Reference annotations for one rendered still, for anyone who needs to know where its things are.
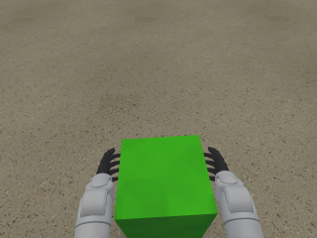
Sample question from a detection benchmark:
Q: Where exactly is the left robot forearm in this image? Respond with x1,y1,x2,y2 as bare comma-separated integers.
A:
74,173,114,238

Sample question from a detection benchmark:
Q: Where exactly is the robot right hand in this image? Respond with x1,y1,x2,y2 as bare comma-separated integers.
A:
203,147,229,181

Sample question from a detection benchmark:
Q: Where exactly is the carton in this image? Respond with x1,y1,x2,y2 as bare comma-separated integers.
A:
114,135,218,238

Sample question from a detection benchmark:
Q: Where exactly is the right robot forearm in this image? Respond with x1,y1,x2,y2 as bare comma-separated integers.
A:
215,171,264,238

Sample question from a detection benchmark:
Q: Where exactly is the robot left hand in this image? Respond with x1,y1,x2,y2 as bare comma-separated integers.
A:
96,148,121,182

